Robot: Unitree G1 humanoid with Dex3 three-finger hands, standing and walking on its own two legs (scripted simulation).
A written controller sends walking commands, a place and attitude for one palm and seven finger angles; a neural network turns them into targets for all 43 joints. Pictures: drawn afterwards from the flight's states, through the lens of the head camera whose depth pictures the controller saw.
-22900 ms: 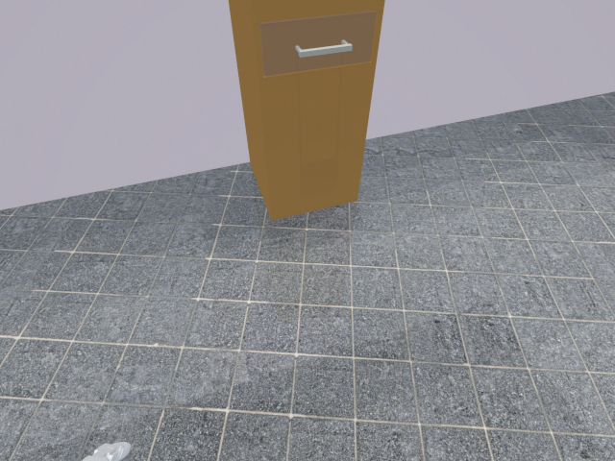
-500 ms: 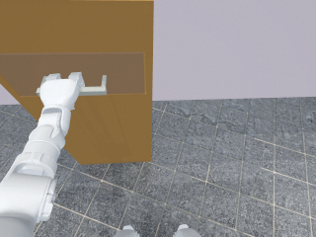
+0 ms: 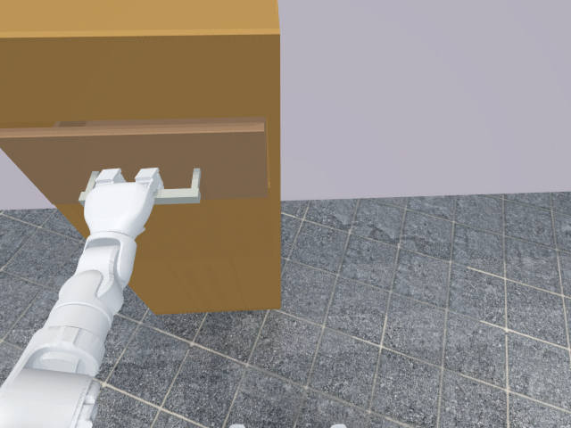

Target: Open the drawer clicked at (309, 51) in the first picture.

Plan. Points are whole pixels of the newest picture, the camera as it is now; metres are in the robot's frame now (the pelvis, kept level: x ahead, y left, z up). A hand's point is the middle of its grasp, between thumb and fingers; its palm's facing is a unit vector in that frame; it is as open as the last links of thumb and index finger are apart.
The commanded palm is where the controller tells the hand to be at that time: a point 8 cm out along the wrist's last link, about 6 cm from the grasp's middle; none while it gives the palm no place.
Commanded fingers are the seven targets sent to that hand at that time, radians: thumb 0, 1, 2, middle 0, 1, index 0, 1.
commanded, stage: pull the drawer open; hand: left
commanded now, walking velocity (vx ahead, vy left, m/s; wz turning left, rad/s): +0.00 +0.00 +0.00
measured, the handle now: (143, 187) +0.47 +0.23 +0.04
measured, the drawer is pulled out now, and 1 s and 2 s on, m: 0.03 0.14 0.26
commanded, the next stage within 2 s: none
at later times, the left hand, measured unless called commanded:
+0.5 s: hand (128, 257) +0.36 +0.24 +0.01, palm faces +0.01 -0.04 -1.00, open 5.2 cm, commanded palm +0.32 +0.23 +0.06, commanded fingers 0.00 0.90 0.90 -0.40 -1.35 -0.40 -1.35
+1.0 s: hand (120, 293) +0.30 +0.23 +0.01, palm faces +0.01 -0.06 -1.00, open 5.2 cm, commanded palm +0.26 +0.23 +0.06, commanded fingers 0.00 0.90 0.90 -0.40 -1.35 -0.40 -1.35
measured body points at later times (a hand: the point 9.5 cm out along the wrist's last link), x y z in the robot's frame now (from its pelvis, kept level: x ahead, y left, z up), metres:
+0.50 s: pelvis +0.00 -0.01 +0.01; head +0.05 -0.02 +0.45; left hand +0.35 +0.24 +0.06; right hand +0.13 -0.27 -0.11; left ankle -0.02 +0.10 -0.70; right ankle -0.01 -0.13 -0.70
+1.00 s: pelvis +0.00 -0.01 +0.01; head +0.03 -0.03 +0.46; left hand +0.29 +0.23 +0.07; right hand +0.16 -0.26 -0.10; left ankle -0.02 +0.10 -0.70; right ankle -0.01 -0.13 -0.70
